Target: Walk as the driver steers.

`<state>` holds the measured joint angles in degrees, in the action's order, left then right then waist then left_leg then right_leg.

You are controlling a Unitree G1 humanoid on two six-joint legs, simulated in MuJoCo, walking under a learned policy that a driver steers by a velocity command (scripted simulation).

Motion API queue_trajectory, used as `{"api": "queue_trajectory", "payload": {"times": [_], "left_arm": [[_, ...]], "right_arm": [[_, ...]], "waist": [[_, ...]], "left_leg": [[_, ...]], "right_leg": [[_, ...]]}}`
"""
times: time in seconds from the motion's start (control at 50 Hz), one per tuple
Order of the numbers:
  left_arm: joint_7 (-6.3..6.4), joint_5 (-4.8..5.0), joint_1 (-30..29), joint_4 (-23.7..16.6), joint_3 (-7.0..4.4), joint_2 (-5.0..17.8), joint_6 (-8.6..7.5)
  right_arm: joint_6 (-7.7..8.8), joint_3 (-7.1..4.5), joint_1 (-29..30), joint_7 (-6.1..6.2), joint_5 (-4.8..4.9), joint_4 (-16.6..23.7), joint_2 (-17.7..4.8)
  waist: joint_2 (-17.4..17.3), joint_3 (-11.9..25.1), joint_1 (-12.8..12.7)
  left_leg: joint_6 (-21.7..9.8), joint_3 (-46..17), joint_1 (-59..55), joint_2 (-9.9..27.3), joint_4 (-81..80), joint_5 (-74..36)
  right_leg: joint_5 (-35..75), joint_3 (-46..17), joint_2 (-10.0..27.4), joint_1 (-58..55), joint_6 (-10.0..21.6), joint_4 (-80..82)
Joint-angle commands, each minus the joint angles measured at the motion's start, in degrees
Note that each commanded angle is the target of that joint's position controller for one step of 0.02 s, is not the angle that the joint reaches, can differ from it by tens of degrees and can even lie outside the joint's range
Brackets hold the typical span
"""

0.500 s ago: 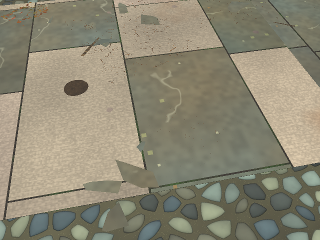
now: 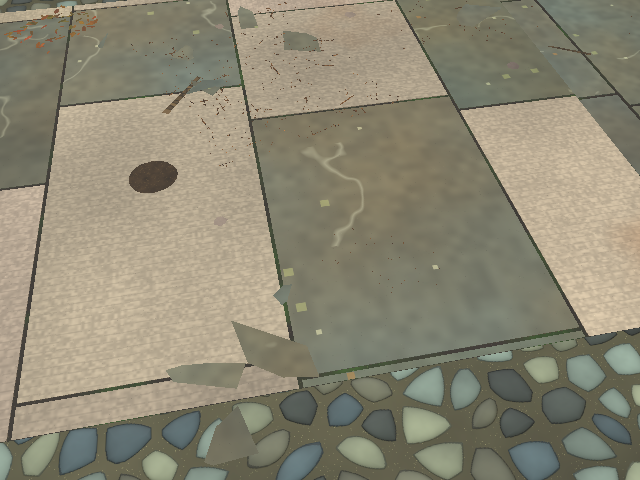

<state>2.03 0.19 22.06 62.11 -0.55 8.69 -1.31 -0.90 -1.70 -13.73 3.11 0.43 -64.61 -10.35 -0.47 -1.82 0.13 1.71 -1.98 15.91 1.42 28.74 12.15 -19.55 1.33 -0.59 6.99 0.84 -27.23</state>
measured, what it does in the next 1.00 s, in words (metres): walks ahead: right foot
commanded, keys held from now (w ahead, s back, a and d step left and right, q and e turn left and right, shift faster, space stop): w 0.66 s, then w+q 0.34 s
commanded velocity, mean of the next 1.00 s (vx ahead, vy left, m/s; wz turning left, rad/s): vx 0.40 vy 0.00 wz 0.10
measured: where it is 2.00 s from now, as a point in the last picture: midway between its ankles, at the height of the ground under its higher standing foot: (258, 290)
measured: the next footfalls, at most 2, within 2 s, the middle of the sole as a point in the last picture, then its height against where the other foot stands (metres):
right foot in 0.74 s outside the picture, level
left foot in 1.30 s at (249, 373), level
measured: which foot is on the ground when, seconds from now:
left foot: down 0.00-0.76, up 0.78-1.00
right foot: down 0.00-0.24, up 0.26-0.72, down 0.74-1.00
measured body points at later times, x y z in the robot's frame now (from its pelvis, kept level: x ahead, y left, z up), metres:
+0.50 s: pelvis +0.15 +0.06 +0.01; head +0.16 +0.07 +0.46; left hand +0.29 +0.31 -0.12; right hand +0.07 -0.17 -0.13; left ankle +0.07 +0.14 -0.74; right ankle +0.24 -0.11 -0.66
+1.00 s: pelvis +0.44 -0.01 +0.01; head +0.46 +0.00 +0.46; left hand +0.44 +0.26 -0.13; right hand +0.57 -0.26 -0.12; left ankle +0.50 +0.17 -0.65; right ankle +0.45 -0.09 -0.74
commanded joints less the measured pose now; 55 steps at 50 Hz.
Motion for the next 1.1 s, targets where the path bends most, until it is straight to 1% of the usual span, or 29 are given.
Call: {"api": "queue_trajectory", "payload": {"times": [0.02,0.06,0.1,0.16,0.22,0.24,0.26,0.28,0.3,0.32,0.34,0.38,0.42,0.5,0.58,0.64,0.68,0.7,0.72,0.74,0.76,0.78,0.8,0.82,0.84,0.88,0.94,1.02,1.1], "left_arm": [[0.56,0.7,6.7,-0.3,-1.76,7.5,0.21],[0.72,1.44,8.0,-1.2,-3.14,11.5,-0.37],[0.7,1.07,7.1,-2.1,-3.76,12.1,-1.7],[0.04,1.75,4.3,-3.4,-3.75,10.8,-2.55],[-0.49,1.74,1.7,-4.5,-3.67,11.7,-2.04],[-0.73,1.45,-0.9,-5.6,-2.92,9.5,-2.5],[-0.6,1.25,-0.7,-8.1,-1.68,4.4,-3.64],[-0.83,2.44,-1.0,-8.7,-1.8,4.6,-4.74],[-1.31,3.36,-2.6,-9.4,-2.1,6.3,-5.4],[-1.58,3.03,-3.5,-9.3,-2.4,7.6,-5.79],[-1.5,2.26,-4.1,-9.1,-3.01,8.4,-5.96],[-1.97,1.68,-4.2,-8.7,-4.02,9.6,-5.25],[-2.41,1.48,-6.1,-9.1,-3.85,7.5,-4.3],[-2.56,1.14,-17.9,-13.8,-2.97,5.9,-3.95],[-3.6,1.55,-26.2,-16.5,-2.3,6.0,-4.41],[-4.64,1.75,-29.5,-18.2,-2.17,6.7,-4.95],[-5.03,1.66,-27.5,-18.4,-2.95,8.7,-5.38],[-4.84,1.65,-23.5,-17.7,-3.84,10.5,-5.48],[-4.41,1.81,-14.1,-15.2,-5.23,13.1,-5.5],[-3.68,1.53,-2.6,-12.3,-6.52,16.3,-5.31],[-3.18,-0.49,5.3,-10.6,-7.86,22.2,-5.02],[-3.47,-0.77,4.8,-10.4,-6.41,18.3,-5.09],[-3.54,-0.04,-1.1,-10.8,-5.27,14.4,-5.32],[-3.57,0.33,-6.6,-11.6,-4.39,11.6,-5.51],[-3.9,0.04,-10.4,-11.6,-3.92,9.9,-5.92],[-4.2,-0.86,-13.1,-10.4,-3.51,7.7,-6.35],[-3.63,-0.84,-12.5,-8.9,-4.06,9.4,-6.92],[-1.86,-1.22,-9.7,-8.1,-4.58,11.5,-6.49],[-0.68,-0.72,-6.5,-8.1,-4.93,13.4,-5.7]], "right_arm": [[0.32,-0.89,-3.0,0.17,0.42,0.7,-4.7],[1.89,-0.74,1.4,-0.5,0.51,3.3,-3.8],[4.04,-0.68,4.6,-1.68,1.16,5.5,-3.8],[6.36,-1.09,3.9,-2.98,2.03,6.7,-4.7],[6.38,-2.91,-11.2,-3.44,1.63,0.3,-5.2],[6.33,-4.18,-19.1,-3.17,1.42,-1.1,-8.3],[6.74,-5.3,-25.9,-3.26,1.24,-0.9,-15.2],[7.7,-3.69,-22.6,-3.61,-0.09,-0.5,-11.8],[8.34,-2.76,-16.1,-3.7,0.18,1.4,-9.3],[8.48,-1.94,-11.2,-4.07,0.21,3.0,-7.3],[8.31,-1.48,-8.6,-4.43,0.01,3.9,-6.9],[7.63,-0.66,-9.8,-4.3,-0.35,3.8,-4.9],[7.21,-0.63,-13.3,-3.55,-0.4,3.0,-6.0],[6.49,-0.79,-14.1,-2.27,-0.78,4.1,-8.3],[6.27,-1.18,-17.0,-1.87,-0.17,4.2,-9.2],[5.93,-1.6,-17.9,-1.75,0.39,3.8,-9.4],[5.57,-2.07,-16.7,-1.74,0.25,4.3,-10.4],[5.27,-2.36,-15.9,-1.75,0.04,4.6,-11.3],[4.82,-2.33,-14.3,-1.87,-0.24,5.2,-11.4],[4.8,-1.77,-12.3,-2.13,-0.57,6.7,-10.6],[5.59,0.2,-19.3,-2.7,-0.44,7.8,-2.6],[7.18,0.41,-20.3,-3.02,1.43,6.6,-2.5],[7.81,-1.23,-14.1,-2.94,3.09,8.6,-7.8],[7.86,-1.55,-9.9,-2.46,3.2,10.0,-8.9],[7.45,-1.98,-7.8,-1.83,2.4,10.3,-8.3],[5.31,-2.6,-11.0,-1.63,1.88,9.3,-5.7],[3.22,-3.05,-9.1,-1.38,1.75,11.0,-4.7],[3.42,-3.71,-1.6,-2.11,0.94,14.3,-6.1],[4.14,-2.92,7.0,-3.99,0.63,17.4,-4.8]], "waist": [[4.7,-3.8,-0.7],[10.4,-9.0,-2.7],[10.7,-12.9,-3.0],[7.6,-10.8,-1.1],[4.8,-3.5,5.4],[-3.3,-0.9,9.2],[-19.1,3.5,9.6],[-14.0,3.0,6.7],[-8.1,-2.5,4.1],[-4.3,-4.1,2.6],[-2.5,-4.6,1.4],[-4.0,-3.8,0.7],[-3.5,-3.8,0.8],[-2.3,-6.0,2.4],[-3.3,-7.4,4.4],[-3.7,-8.0,3.7],[-4.9,-5.0,1.1],[-6.5,-1.6,-1.5],[-7.2,4.0,-6.6],[-6.5,11.4,-11.7],[7.7,22.8,-8.5],[13.0,28.8,-8.3],[10.4,17.6,-7.0],[6.3,10.4,-5.2],[2.6,6.4,-3.1],[5.4,3.6,0.7],[5.2,-0.1,2.0],[3.3,-2.0,0.9],[1.8,-3.6,-2.0]], "left_leg": [[-2.3,5.3,-1.1,-4.3,3.2,13.2],[-3.1,6.6,9.4,-3.6,13.9,14.3],[-4.9,2.7,18.7,1.4,22.4,15.0],[-6.6,2.6,17.4,3.3,12.6,15.5],[-4.8,9.9,-13.3,-4.7,1.9,0.9],[-7.2,-1.7,-21.0,2.5,-4.2,5.0],[-15.4,-31.3,-28.6,18.0,-16.5,11.9],[-18.6,-42.8,-25.2,22.4,-20.6,18.4],[-17.2,-36.2,-21.2,21.9,-19.7,18.8],[-14.9,-27.3,-18.1,18.6,-19.8,14.5],[-13.1,-20.6,-15.9,15.9,-20.4,8.1],[-10.7,-10.3,-14.3,11.1,-20.8,-4.3],[-11.3,-6.6,-14.7,10.3,-20.9,-13.2],[-12.1,-3.5,-13.5,10.3,-22.9,-16.7],[-12.0,-0.9,-14.0,10.3,-24.3,-15.3],[-11.4,0.1,-19.3,12.5,-22.0,-19.3],[-10.4,0.2,-22.3,13.4,-16.7,-32.9],[-9.9,0.0,-23.0,13.3,-11.4,-43.7],[-8.8,1.1,-20.8,11.5,-1.0,-50.7],[-6.8,1.7,-9.1,8.9,13.9,-41.6],[-3.2,3.2,13.0,-1.2,38.2,-9.1],[-3.7,-6.7,19.3,-4.7,49.5,19.1],[-4.5,-7.1,24.3,-1.0,52.7,16.8],[-5.0,-4.8,24.2,2.4,51.0,11.5],[-5.1,-4.1,21.2,4.7,47.5,7.4],[-5.8,-4.5,14.1,7.3,43.0,4.0],[-5.7,-4.3,16.8,7.9,39.9,0.7],[-4.4,-5.3,25.0,7.4,29.7,-10.5],[-4.2,0.0,25.4,6.4,17.2,-17.0]], "right_leg": [[-17.4,-5.7,3.6,9.5,4.1,10.3],[-30.2,-19.1,13.9,8.9,10.0,17.3],[-24.9,-27.2,21.0,6.4,14.1,20.3],[-11.3,-19.5,17.9,0.8,10.7,16.8],[1.1,-8.4,9.5,14.1,7.3,5.3],[8.2,-2.3,4.7,19.9,4.2,-11.9],[-6.1,1.7,-2.7,32.1,1.0,-33.3],[-10.4,-7.3,-1.1,36.6,2.3,-45.4],[-5.7,-8.4,2.4,40.9,4.1,-49.3],[0.5,-7.5,5.3,40.2,5.2,-48.1],[4.9,-6.6,7.0,38.6,5.4,-44.4],[8.9,-4.4,8.3,34.1,4.7,-39.1],[10.6,-2.4,8.4,35.1,3.0,-36.4],[17.3,-1.0,7.9,37.8,0.5,-21.8],[22.7,1.4,5.2,33.6,0.8,-9.9],[21.6,0.9,4.4,33.0,2.9,-5.2],[18.4,1.5,2.4,27.0,4.6,-3.7],[16.4,2.3,0.4,20.8,5.5,-4.1],[16.0,3.2,-1.6,8.9,7.0,-3.7],[16.2,-2.4,3.7,-9.9,9.4,-5.4],[4.5,-28.7,20.8,-32.6,17.3,-1.7],[0.2,-46.9,26.1,-33.3,19.5,9.5],[-0.4,-37.6,23.8,-24.3,15.4,10.8],[3.5,-27.4,22.0,-14.0,12.8,11.9],[7.8,-20.5,19.7,-4.8,11.0,14.0],[10.6,-10.5,15.9,4.7,9.0,17.5],[13.5,-3.9,15.4,8.4,10.1,21.3],[17.3,1.6,15.4,3.6,9.9,22.0],[19.6,6.9,15.6,-1.0,8.8,21.8]]}}
Keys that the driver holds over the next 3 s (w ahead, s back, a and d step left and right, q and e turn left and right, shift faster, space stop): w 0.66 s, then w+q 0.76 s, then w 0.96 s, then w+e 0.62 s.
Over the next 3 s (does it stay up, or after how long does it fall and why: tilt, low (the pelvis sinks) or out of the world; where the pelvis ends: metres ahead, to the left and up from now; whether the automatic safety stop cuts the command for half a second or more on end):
stays up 1.50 0.41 -0.02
